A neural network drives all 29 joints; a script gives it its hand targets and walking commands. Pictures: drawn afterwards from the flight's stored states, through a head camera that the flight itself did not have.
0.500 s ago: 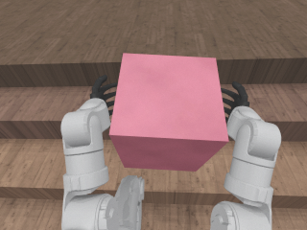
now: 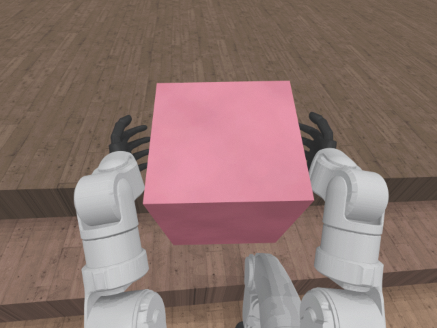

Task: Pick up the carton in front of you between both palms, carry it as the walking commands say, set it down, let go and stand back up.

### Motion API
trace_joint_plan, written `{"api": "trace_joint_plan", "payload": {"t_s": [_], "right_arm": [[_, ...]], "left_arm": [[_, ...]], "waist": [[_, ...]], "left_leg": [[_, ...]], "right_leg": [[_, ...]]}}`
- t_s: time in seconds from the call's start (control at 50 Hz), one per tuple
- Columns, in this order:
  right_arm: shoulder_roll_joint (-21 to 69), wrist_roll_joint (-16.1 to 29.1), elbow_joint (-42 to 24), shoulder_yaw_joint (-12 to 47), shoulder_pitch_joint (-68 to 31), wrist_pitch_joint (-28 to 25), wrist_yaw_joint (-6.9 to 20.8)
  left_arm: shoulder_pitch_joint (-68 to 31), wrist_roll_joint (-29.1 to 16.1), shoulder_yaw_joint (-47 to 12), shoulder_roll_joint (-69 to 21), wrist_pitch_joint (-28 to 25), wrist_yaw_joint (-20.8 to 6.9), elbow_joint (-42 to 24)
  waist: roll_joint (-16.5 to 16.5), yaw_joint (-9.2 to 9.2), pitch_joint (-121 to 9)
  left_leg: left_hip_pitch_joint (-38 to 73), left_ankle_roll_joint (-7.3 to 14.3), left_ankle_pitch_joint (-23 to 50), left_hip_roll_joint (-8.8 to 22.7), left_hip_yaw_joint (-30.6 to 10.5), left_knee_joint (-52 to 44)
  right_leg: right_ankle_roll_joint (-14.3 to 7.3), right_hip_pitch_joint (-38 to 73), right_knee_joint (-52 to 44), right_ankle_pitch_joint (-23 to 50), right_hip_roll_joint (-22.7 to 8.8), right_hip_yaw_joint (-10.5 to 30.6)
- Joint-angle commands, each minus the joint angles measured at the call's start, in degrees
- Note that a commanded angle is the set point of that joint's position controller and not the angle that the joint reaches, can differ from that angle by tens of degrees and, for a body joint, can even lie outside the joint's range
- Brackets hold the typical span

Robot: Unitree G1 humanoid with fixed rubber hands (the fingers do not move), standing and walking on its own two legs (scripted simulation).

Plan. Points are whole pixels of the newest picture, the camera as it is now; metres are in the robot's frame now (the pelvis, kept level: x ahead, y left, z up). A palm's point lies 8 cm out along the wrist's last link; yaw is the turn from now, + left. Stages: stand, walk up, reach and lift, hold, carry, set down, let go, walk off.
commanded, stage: carry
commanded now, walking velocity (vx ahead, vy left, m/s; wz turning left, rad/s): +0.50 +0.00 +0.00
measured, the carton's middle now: (223, 173) +0.37 -0.01 +0.12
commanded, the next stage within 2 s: none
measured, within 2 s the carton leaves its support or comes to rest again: neither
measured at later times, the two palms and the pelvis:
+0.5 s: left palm out of the picture +0.68 +0.20 +0.37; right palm out of the picture +0.68 -0.11 +0.35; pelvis +0.33 +0.05 +0.18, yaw +0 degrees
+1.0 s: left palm out of the picture +1.00 +0.24 +0.53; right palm out of the picture +1.00 -0.06 +0.55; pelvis +0.65 +0.07 +0.35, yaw +0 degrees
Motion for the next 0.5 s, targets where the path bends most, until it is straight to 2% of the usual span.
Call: {"api": "trace_joint_plan", "payload": {"t_s": [0.0, 0.02, 0.04, 0.06, 0.08, 0.1, 0.12, 0.14, 0.16, 0.18, 0.2, 0.22, 0.24, 0.26, 0.28, 0.3, 0.32, 0.34, 0.36, 0.38, 0.4, 0.42, 0.44, 0.46, 0.48], "right_arm": [[31.15, 7.74, 0.01, 25.49, -27.34, 1.94, 0.25], [30.42, 6.28, -0.52, 24.03, -26.65, 2.16, -0.18], [30.14, 4.84, -1.27, 22.97, -27.56, 2.26, -0.37], [30.52, 3.53, -1.75, 21.99, -29.03, 2.09, -0.40], [30.34, 2.36, -1.91, 20.45, -29.45, 1.81, -0.49], [30.12, 0.92, -1.70, 19.31, -28.98, 1.50, -0.24], [31.91, 0.42, 1.41, 17.91, -25.67, 1.08, 0.09], [31.64, -0.86, 0.86, 18.23, -26.51, 0.68, 0.36], [33.38, -0.52, -0.08, 17.85, -28.96, 0.44, 0.71], [34.62, -0.11, -1.13, 19.09, -32.56, 0.25, 0.88], [34.00, -0.26, -1.29, 19.02, -33.92, -0.15, 0.80], [33.78, -0.69, -1.52, 20.18, -34.00, -0.42, 0.61], [33.89, -0.79, -1.27, 21.42, -33.13, -0.54, 0.35], [33.71, -0.83, -1.14, 22.62, -33.14, -0.48, 0.05], [33.83, -0.45, 0.20, 23.77, -32.12, 0.06, -0.11], [34.06, -0.12, 0.37, 25.20, -31.32, 0.60, -0.16], [34.50, 0.57, 1.06, 25.99, -31.71, 1.46, -0.17], [35.04, 1.26, 1.99, 26.66, -31.73, 2.26, -0.15], [35.12, 1.81, 2.60, 26.91, -32.07, 2.91, -0.20], [34.88, 1.93, 2.87, 26.87, -32.85, 3.34, -0.39], [35.05, 2.32, 3.26, 26.39, -33.77, 3.78, -0.69], [35.90, 2.82, 3.58, 26.69, -34.58, 3.99, -0.95], [37.23, 4.01, 3.41, 28.07, -36.42, 4.03, -1.08], [38.29, 4.95, 3.51, 29.37, -38.21, 4.08, -1.29], [40.45, 5.88, 3.58, 30.35, -38.47, 3.82, -1.45]], "left_arm": [[-34.91, -10.94, -32.26, -33.79, 1.60, 1.49, 2.44], [-34.54, -12.18, -32.97, -35.64, 1.74, 1.60, 2.41], [-36.26, -13.80, -34.11, -37.67, 1.49, 1.41, 1.49], [-40.22, -15.47, -35.65, -40.00, 1.16, 0.98, -0.47], [-42.64, -16.57, -37.49, -42.01, 0.75, 0.49, -0.40], [-42.00, -18.17, -39.12, -44.50, 0.27, -0.51, -0.09], [-40.49, -18.42, -39.55, -45.14, -0.78, -0.72, 2.79], [-41.54, -21.32, -41.38, -47.41, -1.23, -1.47, 1.62], [-46.33, -23.13, -42.77, -49.45, -2.26, -2.31, -1.09], [-49.27, -24.25, -42.85, -50.82, -2.58, -3.15, -1.77], [-49.91, -25.54, -43.81, -52.03, -2.75, -4.05, -2.22], [-50.02, -25.94, -44.22, -52.41, -2.82, -4.65, -1.96], [-48.94, -25.72, -43.74, -51.60, -2.68, -4.81, -1.43], [-47.31, -24.81, -42.62, -50.51, -2.36, -4.69, -0.74], [-45.29, -23.27, -40.54, -48.38, -1.97, -4.36, 0.91], [-42.41, -21.43, -38.57, -46.29, -1.44, -3.92, 2.37], [-39.54, -19.44, -36.36, -44.13, -0.72, -3.44, 4.27], [-36.73, -17.23, -34.23, -42.20, -0.04, -2.99, 5.97], [-35.01, -15.60, -32.46, -40.28, 0.63, -2.71, 7.40], [-34.15, -14.47, -31.13, -39.29, 1.16, -2.58, 7.49], [-34.38, -13.75, -29.82, -38.25, 1.63, -2.63, 7.86], [-34.20, -13.74, -28.84, -37.77, 1.89, -2.72, 7.67], [-36.56, -13.56, -27.86, -38.52, 2.02, -2.87, 6.84], [-35.58, -12.83, -26.57, -38.34, 2.36, -2.95, 8.03], [-33.97, -11.90, -25.69, -38.39, 2.49, -2.96, 8.24]], "waist": [[14.51, 5.77, -11.82], [20.33, 8.54, -19.60], [22.21, 12.87, -25.46], [19.88, 15.91, -28.86], [11.14, 17.68, -34.30], [7.16, 15.55, -29.79], [-12.07, 11.99, -39.13], [-3.66, 11.25, -43.35], [-2.43, 11.57, -36.66], [2.04, 10.38, -28.23], [1.37, 7.37, -24.40], [3.80, 7.20, -21.45], [5.43, 6.66, -19.58], [4.51, 7.28, -17.70], [3.11, 8.91, -16.45], [-1.58, 10.39, -15.85], [-3.90, 11.99, -14.66], [-4.36, 13.28, -13.29], [-2.43, 13.43, -11.65], [-1.11, 10.78, -9.59], [-2.40, 9.58, -7.73], [-4.18, 6.34, -8.18], [-8.46, 4.52, -7.69], [-16.35, 1.49, -12.55], [-20.13, -3.20, -20.41]], "left_leg": [[-19.66, 9.40, 66.08, 2.31, 6.84, -12.63], [-13.76, 9.81, 91.37, 4.56, 8.16, -5.56], [-8.04, 8.94, 106.74, 5.10, 8.68, 5.80], [-2.48, 6.91, 110.48, 5.39, 7.66, 20.90], [-4.23, 0.68, 103.28, 0.67, 6.56, 41.17], [-14.70, 0.61, 43.97, -1.87, -1.07, 61.78], [-33.18, -4.02, 9.42, -15.49, -13.29, 97.95], [-39.76, -0.32, 7.35, -12.08, -19.95, 106.56], [-47.96, 1.97, 4.55, -9.57, -20.61, 106.95], [-53.01, 4.25, 2.57, -6.53, -19.43, 103.24], [-52.86, 5.49, 3.30, -3.60, -20.95, 98.59], [-52.16, 5.88, 3.36, -2.73, -17.34, 94.75], [-51.30, 5.92, 1.35, -1.30, -13.37, 88.38], [-54.14, 5.77, 0.10, -1.67, -8.82, 88.94], [-58.89, 6.09, -1.79, -1.27, -6.04, 90.80], [-67.40, 6.50, -6.92, -1.68, -4.58, 101.16], [-79.18, 7.16, -14.18, -1.26, -7.05, 110.17], [-89.96, 7.48, -20.17, -0.23, -9.02, 115.96], [-95.33, 7.15, -22.50, 0.78, -8.96, 115.55], [-92.71, 6.91, -20.72, 2.35, -6.60, 105.23], [-87.44, 5.94, -16.73, 3.19, -2.34, 98.38], [-69.87, 4.75, -11.96, 3.36, 2.70, 82.60], [-46.47, 4.37, -7.07, 1.82, 7.00, 66.99], [-32.45, 4.90, 2.52, -1.26, 10.17, 63.16], [-24.83, 6.28, 5.81, -3.55, 12.08, 62.95]], "right_leg": [[-0.88, 38.25, -25.94, 11.58, 4.66, -11.47], [-1.92, 45.27, -28.26, 15.41, 6.79, -12.84], [-1.91, 51.95, -33.46, 16.18, 9.41, -14.56], [-0.63, 56.74, -44.89, 14.39, 11.54, -13.81], [-1.13, 69.05, -63.06, 23.33, 11.66, -7.16], [-4.97, 70.51, -75.43, 31.82, 3.86, 10.23], [-20.59, 81.73, -77.43, 70.52, -12.86, 46.28], [-19.39, 86.53, -76.21, 55.95, -13.39, 49.31], [-17.37, 82.36, -75.67, 33.54, -12.67, 49.72], [-11.60, 76.24, -76.79, 15.10, -11.81, 45.38], [-8.19, 72.80, -78.86, 8.62, -11.57, 40.61], [-5.71, 68.33, -79.73, 1.00, -12.16, 34.90], [-5.44, 65.61, -82.23, 2.22, -12.57, 30.92], [-5.75, 66.96, -85.04, 6.73, -12.26, 28.28], [-6.56, 70.78, -86.13, 16.59, -13.31, 26.98], [-8.28, 74.88, -88.07, 22.13, -15.37, 27.26], [-9.24, 82.33, -88.96, 22.41, -16.97, 28.87], [-8.73, 88.67, -88.99, 20.40, -18.11, 29.12], [-6.80, 91.32, -90.58, 16.40, -17.86, 26.99], [-3.51, 86.70, -92.76, 10.00, -13.91, 21.68], [-1.62, 81.07, -96.99, 4.31, -11.50, 17.26], [-2.26, 67.96, -105.96, 9.71, -8.46, 10.33], [-1.87, 50.93, -109.91, 26.78, -3.88, -1.29], [-3.23, 48.46, -107.58, 54.25, -3.80, -4.95], [-2.94, 55.65, -97.98, 83.10, -5.73, -6.12]]}}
